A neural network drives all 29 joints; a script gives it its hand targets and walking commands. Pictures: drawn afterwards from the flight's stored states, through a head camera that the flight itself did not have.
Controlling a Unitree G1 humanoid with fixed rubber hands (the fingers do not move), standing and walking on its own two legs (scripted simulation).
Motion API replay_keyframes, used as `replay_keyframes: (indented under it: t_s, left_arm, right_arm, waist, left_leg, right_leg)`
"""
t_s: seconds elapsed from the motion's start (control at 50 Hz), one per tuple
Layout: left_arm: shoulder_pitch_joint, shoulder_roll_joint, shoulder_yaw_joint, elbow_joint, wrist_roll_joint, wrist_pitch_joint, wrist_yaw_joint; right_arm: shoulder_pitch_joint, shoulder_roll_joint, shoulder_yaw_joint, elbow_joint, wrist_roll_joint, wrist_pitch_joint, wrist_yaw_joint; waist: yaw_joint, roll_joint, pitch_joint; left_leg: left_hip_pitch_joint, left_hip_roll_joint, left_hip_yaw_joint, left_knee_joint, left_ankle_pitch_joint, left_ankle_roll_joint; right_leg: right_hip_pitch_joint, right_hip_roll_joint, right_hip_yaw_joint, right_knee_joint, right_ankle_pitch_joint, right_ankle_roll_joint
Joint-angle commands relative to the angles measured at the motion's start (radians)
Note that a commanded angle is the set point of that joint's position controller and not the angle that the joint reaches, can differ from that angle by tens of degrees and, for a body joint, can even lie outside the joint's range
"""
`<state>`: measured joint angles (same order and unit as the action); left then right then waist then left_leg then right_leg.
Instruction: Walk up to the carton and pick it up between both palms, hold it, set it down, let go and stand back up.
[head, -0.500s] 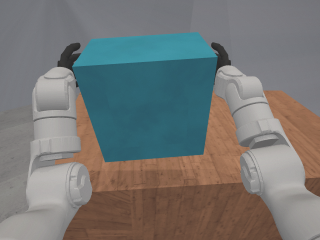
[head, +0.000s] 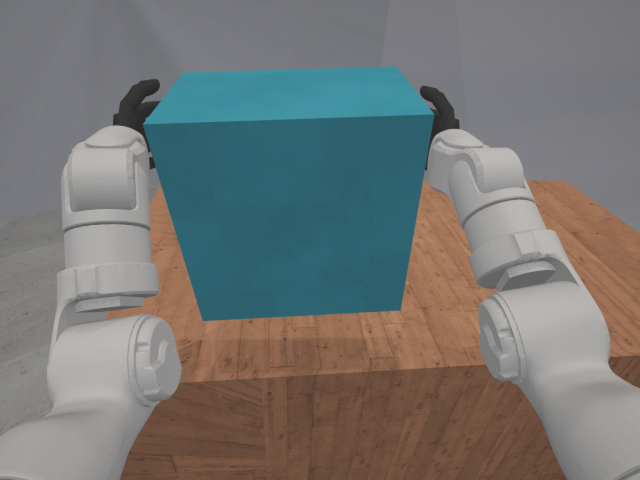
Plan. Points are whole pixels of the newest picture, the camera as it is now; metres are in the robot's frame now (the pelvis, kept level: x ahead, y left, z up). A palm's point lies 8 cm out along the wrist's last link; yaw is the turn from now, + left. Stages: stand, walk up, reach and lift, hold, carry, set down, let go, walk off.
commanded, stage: hold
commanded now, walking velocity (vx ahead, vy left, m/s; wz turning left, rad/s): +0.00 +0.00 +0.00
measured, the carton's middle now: (296, 197) +0.38 +0.01 +0.25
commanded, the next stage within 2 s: none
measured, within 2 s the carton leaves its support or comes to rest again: neither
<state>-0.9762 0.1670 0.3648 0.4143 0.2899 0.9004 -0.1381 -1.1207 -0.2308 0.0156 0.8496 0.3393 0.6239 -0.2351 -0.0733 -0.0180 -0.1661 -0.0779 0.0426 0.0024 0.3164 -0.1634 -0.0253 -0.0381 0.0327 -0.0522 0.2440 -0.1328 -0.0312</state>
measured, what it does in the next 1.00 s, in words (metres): stands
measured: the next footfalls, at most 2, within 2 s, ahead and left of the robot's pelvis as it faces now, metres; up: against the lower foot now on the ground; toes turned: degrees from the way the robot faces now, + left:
none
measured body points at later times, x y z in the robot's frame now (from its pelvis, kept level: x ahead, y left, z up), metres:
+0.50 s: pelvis +0.01 +0.00 +0.00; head -0.09 +0.02 +0.44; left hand +0.38 +0.19 +0.32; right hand +0.39 -0.16 +0.30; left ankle +0.01 +0.13 -0.75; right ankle +0.01 -0.10 -0.75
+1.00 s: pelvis +0.00 +0.00 +0.00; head -0.10 +0.01 +0.44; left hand +0.38 +0.19 +0.33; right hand +0.39 -0.16 +0.31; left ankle +0.01 +0.13 -0.75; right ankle +0.01 -0.10 -0.75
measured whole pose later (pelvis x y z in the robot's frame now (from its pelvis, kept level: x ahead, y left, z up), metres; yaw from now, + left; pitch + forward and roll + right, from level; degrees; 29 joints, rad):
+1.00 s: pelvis +0.00 +0.00 +0.00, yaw +0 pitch -3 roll -1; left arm -1.03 0.19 0.36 0.50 0.27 0.86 -0.11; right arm -1.14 -0.22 0.01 0.90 0.32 0.63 -0.22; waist -0.06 -0.01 -0.19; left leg -0.09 0.05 0.01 0.31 -0.16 -0.02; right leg -0.05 0.04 -0.05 0.24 -0.13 -0.03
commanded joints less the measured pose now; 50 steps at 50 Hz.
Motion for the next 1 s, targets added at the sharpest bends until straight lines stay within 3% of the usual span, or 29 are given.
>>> replay_keyframes:
  t_s: [0.0,0.06,0.12,0.14,0.18,0.24,0.28,0.32,0.4,0.46,0.5,0.56,0.66,0.7,0.78,0.82,0.84,0.86,0.88,0.92,0.98]
  left_arm:
    - [-0.653,-0.481,-0.244,-0.088,-0.186,-0.06,-0.139]
    - [-0.659,-0.496,-0.286,-0.096,-0.224,-0.064,-0.132]
    - [-0.592,-0.524,-0.329,-0.116,-0.248,-0.062,-0.119]
    - [-0.579,-0.533,-0.342,-0.115,-0.257,-0.059,-0.117]
    - [-0.514,-0.517,-0.319,-0.051,-0.226,-0.044,-0.128]
    - [-0.5,-0.479,-0.277,0.034,-0.195,-0.036,-0.149]
    - [-0.524,-0.472,-0.253,0.042,-0.181,-0.042,-0.156]
    - [-0.523,-0.508,-0.282,-0.005,-0.195,-0.05,-0.155]
    - [-0.543,-0.552,-0.351,-0.168,-0.252,-0.069,-0.131]
    - [-0.521,-0.537,-0.345,-0.162,-0.24,-0.055,-0.125]
    - [-0.533,-0.543,-0.35,-0.187,-0.242,-0.056,-0.12]
    - [-0.531,-0.523,-0.335,-0.13,-0.211,-0.044,-0.114]
    - [-0.608,-0.562,-0.364,-0.089,-0.235,-0.061,-0.109]
    - [-0.615,-0.559,-0.339,-0.043,-0.229,-0.067,-0.102]
    - [-0.588,-0.533,-0.291,0.01,-0.221,-0.075,-0.102]
    - [-0.581,-0.538,-0.306,0.005,-0.232,-0.077,-0.103]
    - [-0.577,-0.536,-0.29,0.017,-0.226,-0.075,-0.105]
    - [-0.565,-0.531,-0.281,0.039,-0.217,-0.071,-0.109]
    - [-0.555,-0.517,-0.259,0.056,-0.202,-0.07,-0.114]
    - [-0.577,-0.506,-0.262,0.043,-0.199,-0.073,-0.123]
    - [-0.594,-0.518,-0.283,0.033,-0.221,-0.08,-0.129]
  right_arm:
    - [-0.695,0.548,0.133,-0.234,0.166,-0.026,0.208]
    - [-0.719,0.543,0.119,-0.29,0.165,-0.042,0.202]
    - [-0.721,0.535,0.137,-0.4,0.18,-0.061,0.181]
    - [-0.709,0.525,0.129,-0.404,0.179,-0.057,0.168]
    - [-0.676,0.5,0.115,-0.379,0.161,-0.044,0.152]
    - [-0.687,0.489,0.109,-0.331,0.133,-0.03,0.148]
    - [-0.711,0.509,0.115,-0.323,0.127,-0.032,0.154]
    - [-0.728,0.529,0.141,-0.395,0.152,-0.05,0.153]
    - [-0.678,0.549,0.185,-0.468,0.212,-0.05,0.144]
    - [-0.631,0.525,0.168,-0.429,0.193,-0.032,0.145]
    - [-0.639,0.535,0.172,-0.439,0.193,-0.038,0.155]
    - [-0.668,0.521,0.17,-0.409,0.184,-0.035,0.163]
    - [-0.714,0.533,0.128,-0.362,0.155,-0.047,0.179]
    - [-0.736,0.538,0.118,-0.322,0.143,-0.048,0.188]
    - [-0.743,0.547,0.114,-0.305,0.135,-0.057,0.188]
    - [-0.724,0.535,0.109,-0.306,0.138,-0.058,0.181]
    - [-0.738,0.537,0.109,-0.31,0.14,-0.06,0.176]
    - [-0.724,0.522,0.098,-0.285,0.132,-0.056,0.174]
    - [-0.733,0.526,0.109,-0.287,0.131,-0.056,0.173]
    - [-0.718,0.523,0.1,-0.25,0.132,-0.049,0.171]
    - [-0.733,0.522,0.098,-0.283,0.133,-0.059,0.171]
  waist:
    - [0.043,0.049,-0.201]
    - [0.021,0.06,-0.277]
    - [0.001,0.054,-0.375]
    - [-0.022,0.058,-0.368]
    - [-0.029,0.041,-0.256]
    - [-0.004,0.024,-0.157]
    - [0.016,0.012,-0.137]
    - [0.018,0.042,-0.226]
    - [-0.018,0.076,-0.351]
    - [-0.026,0.062,-0.275]
    - [-0.008,0.069,-0.289]
    - [0.015,0.076,-0.222]
    - [-0.007,0.1,-0.234]
    - [0.01,0.08,-0.223]
    - [0.034,0.026,-0.26]
    - [0.009,0.04,-0.265]
    - [0.019,0.026,-0.26]
    - [0.009,0.023,-0.221]
    - [0.023,0.005,-0.21]
    - [0.013,0.02,-0.189]
    - [0.006,0.04,-0.206]
  left_leg:
    - [-0.052,-0.049,0.0,-0.058,0.147,0.021]
    - [-0.03,-0.053,0.002,-0.034,0.168,0.012]
    - [0.043,-0.068,0.005,0.02,0.299,0.002]
    - [0.052,-0.068,-0.001,0.024,0.297,-0.003]
    - [0.036,-0.072,0.0,0.007,0.252,0.001]
    - [-0.025,-0.067,0.005,-0.039,0.113,0.025]
    - [-0.045,-0.062,0.006,-0.048,0.107,0.033]
    - [-0.01,-0.066,0.004,-0.013,0.225,0.019]
    - [0.088,-0.074,-0.014,0.043,0.401,-0.016]
    - [0.07,-0.07,-0.012,0.018,0.329,-0.014]
    - [0.063,-0.063,-0.013,0.005,0.311,-0.011]
    - [0.028,-0.056,-0.009,-0.012,0.25,-0.001]
    - [-0.019,-0.044,-0.009,-0.033,0.137,0.006]
    - [-0.043,-0.041,-0.013,-0.05,0.078,0.021]
    - [-0.049,-0.049,-0.004,-0.047,0.092,0.038]
    - [-0.019,-0.051,-0.008,-0.038,0.138,0.027]
    - [-0.019,-0.055,-0.004,-0.033,0.145,0.027]
    - [-0.012,-0.054,-0.003,-0.038,0.137,0.025]
    - [-0.019,-0.059,0.002,-0.039,0.135,0.033]
    - [-0.038,-0.054,-0.005,-0.053,0.103,0.032]
    - [-0.033,-0.056,-0.002,-0.039,0.123,0.024]
  right_leg:
    - [0.088,0.026,0.072,-0.006,0.042,0.019]
    - [0.099,0.025,0.071,0.003,0.082,0.023]
    - [0.126,0.034,0.069,0.011,0.245,0.038]
    - [0.134,0.033,0.071,0.006,0.26,0.04]
    - [0.119,0.03,0.067,-0.008,0.253,0.041]
    - [0.092,0.011,0.079,-0.036,0.116,0.04]
    - [0.087,0.016,0.075,-0.036,0.088,0.037]
    - [0.123,0.022,0.075,-0.019,0.181,0.038]
    - [0.162,0.038,0.065,0.015,0.362,0.038]
    - [0.127,0.04,0.064,-0.004,0.28,0.036]
    - [0.11,0.038,0.062,-0.005,0.228,0.03]
    - [0.092,0.038,0.059,-0.015,0.141,0.023]
    - [0.052,0.035,0.069,-0.019,0.034,0.009]
    - [0.051,0.03,0.074,-0.02,-0.01,0.012]
    - [0.079,0.021,0.086,-0.018,0.043,0.025]
    - [0.084,0.024,0.082,-0.017,0.095,0.026]
    - [0.09,0.026,0.079,-0.02,0.099,0.03]
    - [0.083,0.027,0.078,-0.027,0.095,0.029]
    - [0.085,0.024,0.081,-0.032,0.091,0.032]
    - [0.077,0.022,0.08,-0.031,0.053,0.025]
    - [0.071,0.018,0.083,-0.032,0.066,0.028]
